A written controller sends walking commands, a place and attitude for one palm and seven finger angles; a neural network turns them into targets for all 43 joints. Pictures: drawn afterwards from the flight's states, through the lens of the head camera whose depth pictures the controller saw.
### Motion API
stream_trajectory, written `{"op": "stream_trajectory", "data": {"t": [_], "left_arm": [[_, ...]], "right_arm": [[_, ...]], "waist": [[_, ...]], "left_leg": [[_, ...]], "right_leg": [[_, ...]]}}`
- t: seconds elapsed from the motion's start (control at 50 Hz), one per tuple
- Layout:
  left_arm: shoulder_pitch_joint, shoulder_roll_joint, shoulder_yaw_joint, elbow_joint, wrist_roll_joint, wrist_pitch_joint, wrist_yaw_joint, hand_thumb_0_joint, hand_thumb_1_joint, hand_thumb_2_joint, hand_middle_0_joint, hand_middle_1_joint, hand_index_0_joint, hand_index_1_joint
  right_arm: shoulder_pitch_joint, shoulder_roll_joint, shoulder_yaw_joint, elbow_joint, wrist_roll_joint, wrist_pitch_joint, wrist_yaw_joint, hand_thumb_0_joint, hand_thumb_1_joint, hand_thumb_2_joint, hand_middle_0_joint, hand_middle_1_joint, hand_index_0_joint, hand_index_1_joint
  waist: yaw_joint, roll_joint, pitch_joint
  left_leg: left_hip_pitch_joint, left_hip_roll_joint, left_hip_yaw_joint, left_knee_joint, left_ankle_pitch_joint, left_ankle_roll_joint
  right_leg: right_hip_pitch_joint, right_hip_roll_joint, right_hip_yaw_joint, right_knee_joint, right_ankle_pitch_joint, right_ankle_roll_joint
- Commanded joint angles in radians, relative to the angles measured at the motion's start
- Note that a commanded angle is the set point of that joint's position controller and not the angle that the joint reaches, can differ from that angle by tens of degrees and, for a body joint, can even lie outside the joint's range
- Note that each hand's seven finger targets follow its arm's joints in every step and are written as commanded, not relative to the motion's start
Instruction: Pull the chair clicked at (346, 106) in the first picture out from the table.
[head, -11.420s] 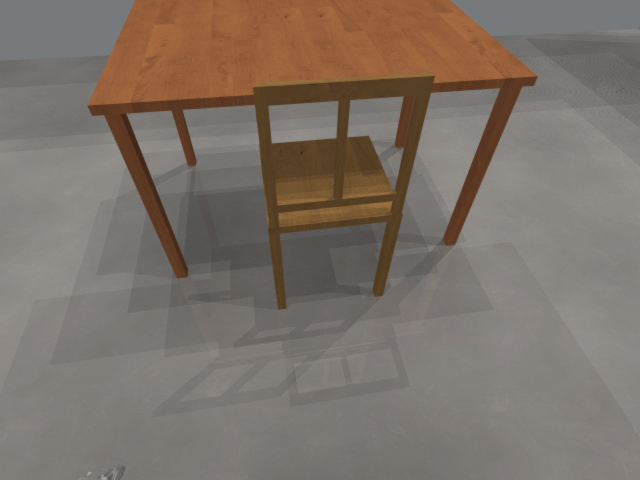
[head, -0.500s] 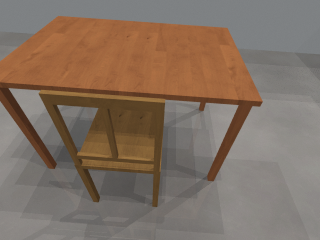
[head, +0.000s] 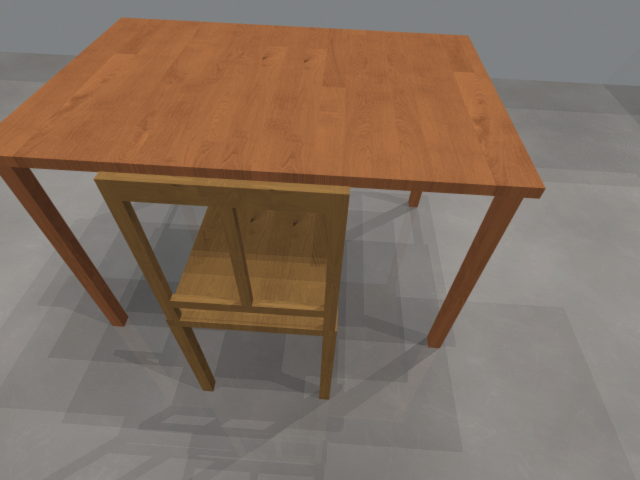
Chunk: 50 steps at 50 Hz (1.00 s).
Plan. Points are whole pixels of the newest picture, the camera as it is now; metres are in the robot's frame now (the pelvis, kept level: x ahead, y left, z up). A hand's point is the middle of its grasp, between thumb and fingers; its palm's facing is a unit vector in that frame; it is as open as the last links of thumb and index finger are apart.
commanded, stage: look again from close up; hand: left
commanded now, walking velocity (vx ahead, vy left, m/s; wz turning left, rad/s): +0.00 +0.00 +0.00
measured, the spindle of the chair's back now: (238, 260) +0.50 +0.19 -0.10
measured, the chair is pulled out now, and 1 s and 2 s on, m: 0.00 0.00 0.00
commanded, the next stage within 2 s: raise the hand toward the chair's back in 0.92 s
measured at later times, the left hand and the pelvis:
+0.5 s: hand out of the picture +0.01 +0.16 -0.18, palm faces +0.03 -0.98 -0.17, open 7.4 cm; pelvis +0.02 +0.00 +0.00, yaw -1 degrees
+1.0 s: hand out of the picture +0.02 +0.16 -0.18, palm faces +0.03 -0.99 -0.15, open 7.4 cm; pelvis +0.03 +0.01 +0.00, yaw -1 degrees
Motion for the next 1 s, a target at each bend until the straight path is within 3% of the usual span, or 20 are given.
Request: {"op": "stream_trajectory", "data": {"t": [0.0,0.24,0.42,0.54,0.66,0.84,0.98], "left_arm": [[0.069,0.071,0.013,-0.026,0.001,-0.018,0.006,0.000,0.900,0.900,-0.200,-0.300,-0.200,-0.300],[0.043,0.070,0.017,-0.029,-0.002,-0.022,0.009,0.000,0.900,0.900,-0.200,-0.300,-0.200,-0.300],[0.024,0.082,0.016,-0.031,-0.004,-0.019,0.008,0.000,0.900,0.900,-0.200,-0.300,-0.200,-0.300],[0.019,0.081,0.016,-0.028,-0.005,-0.020,0.008,0.000,0.900,0.900,-0.200,-0.300,-0.200,-0.300],[0.013,0.084,0.015,-0.024,-0.005,-0.016,0.007,0.000,0.900,0.900,-0.200,-0.300,-0.200,-0.300],[0.024,0.069,0.015,-0.010,-0.005,-0.017,0.008,0.000,0.900,0.900,-0.200,-0.300,-0.200,-0.300],[0.027,0.068,0.013,-0.005,-0.006,-0.016,0.008,0.000,0.900,0.900,-0.200,-0.300,-0.200,-0.300]], "right_arm": [[0.055,-0.095,-0.021,-0.024,-0.004,-0.017,-0.008,0.000,-0.900,-0.900,0.200,0.300,0.200,0.300],[0.039,-0.089,-0.013,-0.017,-0.003,-0.027,-0.012,0.000,-0.900,-0.900,0.200,0.300,0.200,0.300],[0.031,-0.095,-0.010,-0.006,-0.003,-0.025,-0.012,0.000,-0.900,-0.900,0.200,0.300,0.200,0.300],[0.039,-0.096,-0.008,0.004,-0.002,-0.030,-0.015,0.000,-0.900,-0.900,0.200,0.300,0.200,0.300],[0.042,-0.096,-0.008,0.010,-0.002,-0.025,-0.015,0.000,-0.900,-0.900,0.200,0.300,0.200,0.300],[0.059,-0.092,-0.004,0.020,-0.002,-0.033,-0.020,0.000,-0.900,-0.900,0.200,0.300,0.200,0.300],[0.065,-0.088,-0.004,0.023,-0.002,-0.030,-0.020,0.000,-0.900,-0.900,0.200,0.300,0.200,0.300]], "waist": [[-0.007,0.008,0.089],[-0.007,0.012,0.057],[-0.007,0.006,0.065],[-0.007,0.003,0.041],[-0.008,0.012,0.070],[-0.008,0.008,0.054],[-0.009,0.012,0.078]], "left_leg": [[-0.115,0.139,-0.158,-0.175,-0.151,-0.016],[-0.048,0.138,-0.130,-0.152,0.018,-0.019],[-0.033,0.139,-0.123,-0.160,0.020,-0.022],[0.003,0.144,-0.121,-0.158,0.100,-0.021],[-0.010,0.148,-0.128,-0.184,0.038,-0.023],[0.020,0.148,-0.125,-0.177,0.133,-0.021],[0.008,0.147,-0.132,-0.192,0.077,-0.021]], "right_leg": [[-0.005,-0.052,0.076,-0.080,-0.098,-0.036],[0.040,-0.064,0.084,-0.063,0.048,-0.039],[0.052,-0.066,0.087,-0.078,0.046,-0.036],[0.076,-0.068,0.083,-0.071,0.101,-0.035],[0.065,-0.061,0.078,-0.082,0.047,-0.032],[0.082,-0.066,0.071,-0.071,0.102,-0.031],[0.070,-0.062,0.076,-0.087,0.057,-0.029]]}}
